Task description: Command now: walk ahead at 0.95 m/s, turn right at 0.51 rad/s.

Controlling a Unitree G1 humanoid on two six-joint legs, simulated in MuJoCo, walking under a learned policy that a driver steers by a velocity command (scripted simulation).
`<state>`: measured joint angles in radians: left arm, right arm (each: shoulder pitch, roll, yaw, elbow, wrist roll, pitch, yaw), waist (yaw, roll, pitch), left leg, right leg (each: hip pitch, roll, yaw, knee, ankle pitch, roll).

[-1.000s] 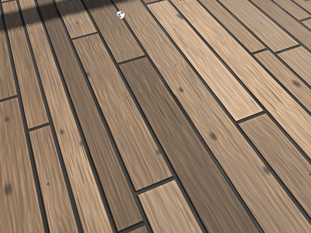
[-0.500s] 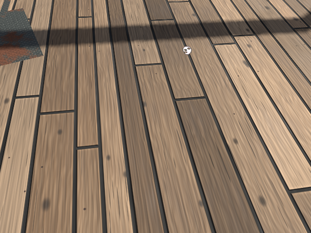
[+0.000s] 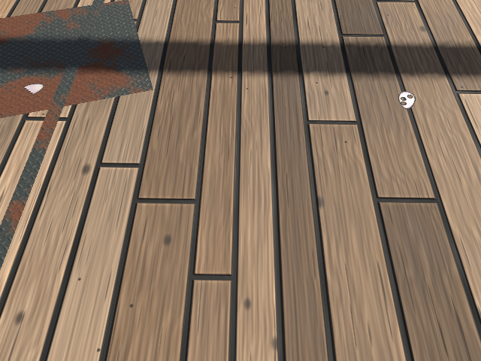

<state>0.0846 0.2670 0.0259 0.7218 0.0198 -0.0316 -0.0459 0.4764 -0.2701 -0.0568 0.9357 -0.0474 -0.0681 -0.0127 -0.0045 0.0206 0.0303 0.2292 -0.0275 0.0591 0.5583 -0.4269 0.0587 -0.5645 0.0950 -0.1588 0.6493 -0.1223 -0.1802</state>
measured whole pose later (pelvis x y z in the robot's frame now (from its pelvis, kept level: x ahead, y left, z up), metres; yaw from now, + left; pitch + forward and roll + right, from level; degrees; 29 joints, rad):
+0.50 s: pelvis +0.46 -0.02 +0.02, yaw -25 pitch +3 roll +2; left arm 0.38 0.34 0.08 0.84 -0.01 -0.06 -0.01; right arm 0.05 -0.27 0.00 0.63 -0.06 -0.09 -0.01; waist 0.09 -0.03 0.04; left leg -0.47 0.02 0.01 0.60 -0.18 -0.03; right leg -0.21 0.10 0.14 1.17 -0.39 -0.13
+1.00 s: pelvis +0.85 -0.27 +0.03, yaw -37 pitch +0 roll +0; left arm 0.23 0.27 0.02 0.79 0.05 -0.07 -0.02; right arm 0.38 -0.24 -0.02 0.85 0.00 -0.06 0.02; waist -0.05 0.01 0.04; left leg -0.38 0.08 -0.04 1.31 -0.27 0.07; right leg -0.30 0.06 -0.12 0.57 -0.29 -0.11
